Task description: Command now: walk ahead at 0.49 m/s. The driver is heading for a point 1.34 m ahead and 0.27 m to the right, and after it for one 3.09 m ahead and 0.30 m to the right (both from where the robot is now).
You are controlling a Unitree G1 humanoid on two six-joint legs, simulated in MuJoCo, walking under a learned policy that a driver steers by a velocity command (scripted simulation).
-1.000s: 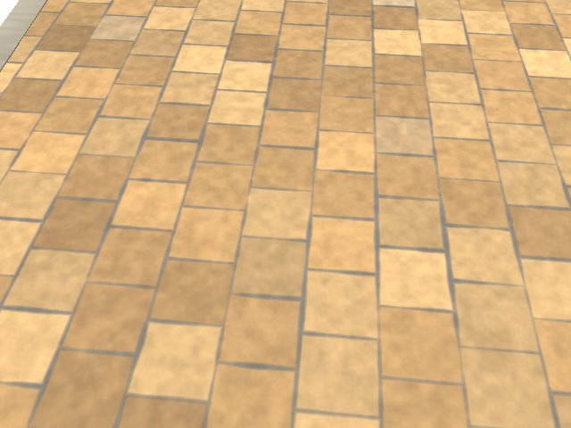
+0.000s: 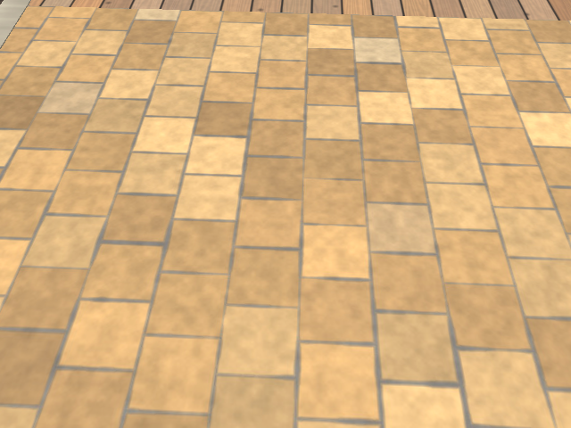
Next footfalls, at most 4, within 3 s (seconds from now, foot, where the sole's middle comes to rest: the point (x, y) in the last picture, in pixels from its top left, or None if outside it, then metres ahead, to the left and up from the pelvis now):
0.30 right None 0.34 -0.17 -0.78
0.86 left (259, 375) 0.65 0.07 -0.78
1.42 right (341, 270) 0.96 -0.16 -0.78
1.96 left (256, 197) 1.26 0.08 -0.78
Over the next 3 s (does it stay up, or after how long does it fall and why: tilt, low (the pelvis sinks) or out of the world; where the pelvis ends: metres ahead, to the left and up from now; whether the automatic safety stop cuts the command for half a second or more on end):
stays up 1.45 -0.14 -0.01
